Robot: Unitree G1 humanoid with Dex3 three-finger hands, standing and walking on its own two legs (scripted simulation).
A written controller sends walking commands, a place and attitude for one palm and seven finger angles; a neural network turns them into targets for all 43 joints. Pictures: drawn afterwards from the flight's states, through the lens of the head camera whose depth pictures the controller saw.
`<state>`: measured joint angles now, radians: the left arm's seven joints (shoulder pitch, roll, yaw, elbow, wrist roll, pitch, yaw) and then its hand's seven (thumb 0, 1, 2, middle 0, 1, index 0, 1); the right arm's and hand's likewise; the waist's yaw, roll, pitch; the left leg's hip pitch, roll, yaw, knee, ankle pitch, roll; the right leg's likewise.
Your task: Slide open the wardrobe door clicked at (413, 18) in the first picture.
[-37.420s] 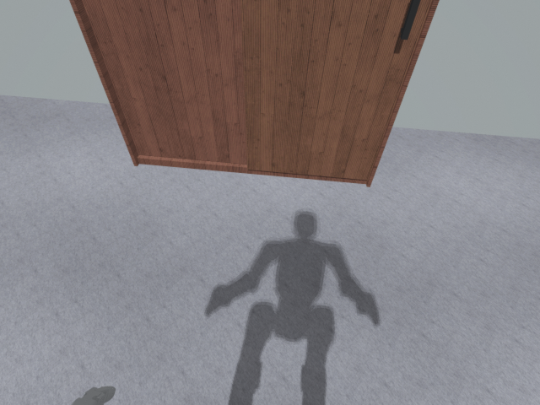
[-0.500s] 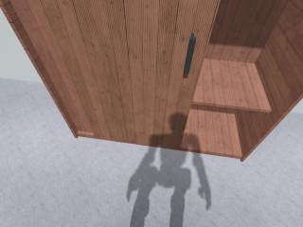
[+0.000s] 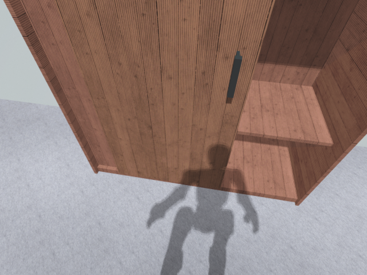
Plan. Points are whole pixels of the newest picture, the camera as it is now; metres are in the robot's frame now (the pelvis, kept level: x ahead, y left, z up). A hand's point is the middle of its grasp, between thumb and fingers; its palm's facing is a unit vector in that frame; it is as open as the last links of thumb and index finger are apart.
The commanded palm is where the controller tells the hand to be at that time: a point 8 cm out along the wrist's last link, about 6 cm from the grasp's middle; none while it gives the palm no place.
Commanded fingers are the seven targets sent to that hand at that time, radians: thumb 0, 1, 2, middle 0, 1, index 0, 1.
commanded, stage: look to check the result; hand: right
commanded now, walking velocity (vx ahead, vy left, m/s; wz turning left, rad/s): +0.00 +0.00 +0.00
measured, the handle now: (234, 74) +0.70 -0.11 +0.07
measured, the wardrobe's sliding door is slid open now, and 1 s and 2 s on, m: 0.45 0.45 0.45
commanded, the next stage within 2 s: stand and wait in 0.50 s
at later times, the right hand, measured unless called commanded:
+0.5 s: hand out of the picture +0.08 -0.23 -0.16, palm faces -0.02 +0.95 -0.33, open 7.4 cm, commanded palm none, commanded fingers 0.00 -0.90 -0.90 0.20 0.30 0.20 0.30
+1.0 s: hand out of the picture +0.10 -0.21 -0.16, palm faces -0.02 +0.95 -0.31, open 7.4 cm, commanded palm none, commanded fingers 0.00 -0.90 -0.90 0.20 0.30 0.20 0.30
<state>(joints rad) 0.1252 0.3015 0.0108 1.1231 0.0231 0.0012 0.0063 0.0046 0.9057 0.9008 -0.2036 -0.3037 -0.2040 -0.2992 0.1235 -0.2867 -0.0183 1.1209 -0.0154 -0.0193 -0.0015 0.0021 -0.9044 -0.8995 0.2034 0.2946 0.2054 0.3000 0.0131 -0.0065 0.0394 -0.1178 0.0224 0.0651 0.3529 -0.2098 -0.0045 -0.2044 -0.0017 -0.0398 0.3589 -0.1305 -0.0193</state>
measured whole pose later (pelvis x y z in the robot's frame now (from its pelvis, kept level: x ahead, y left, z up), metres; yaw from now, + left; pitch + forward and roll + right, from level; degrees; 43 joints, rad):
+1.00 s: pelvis +0.03 +0.02 +0.00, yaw +0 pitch -1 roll +0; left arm 0.11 0.30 0.00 1.14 0.02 0.01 0.01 0.01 0.90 0.90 -0.20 -0.30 -0.21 -0.30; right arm 0.13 -0.30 -0.01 1.14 -0.01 -0.02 -0.01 0.00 -0.90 -0.90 0.20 0.29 0.21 0.30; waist 0.01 0.00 0.05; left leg -0.05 0.00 0.06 0.29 -0.22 0.02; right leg -0.14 -0.02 -0.04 0.31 -0.15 0.01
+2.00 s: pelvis +0.03 +0.02 +0.00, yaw +1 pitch -1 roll +0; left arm 0.11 0.31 0.00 1.14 0.02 0.00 0.01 0.01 0.90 0.90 -0.20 -0.30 -0.21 -0.30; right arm 0.13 -0.31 -0.01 1.14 -0.01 -0.02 -0.01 0.00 -0.90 -0.90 0.20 0.29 0.21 0.30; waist 0.01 0.00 0.06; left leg -0.05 0.00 0.05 0.27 -0.21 0.02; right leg -0.13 -0.03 -0.05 0.30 -0.14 0.01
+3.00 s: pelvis +0.03 +0.02 +0.00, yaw +1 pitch -1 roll +0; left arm 0.10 0.33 0.00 1.14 0.02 0.00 0.00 0.01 0.90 0.90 -0.21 -0.30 -0.21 -0.30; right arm 0.12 -0.32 -0.01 1.13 -0.01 -0.02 -0.01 0.00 -0.90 -0.90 0.20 0.29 0.21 0.30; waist 0.01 0.00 0.05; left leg -0.04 -0.01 0.05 0.26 -0.20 0.02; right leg -0.12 -0.03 -0.05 0.29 -0.14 0.01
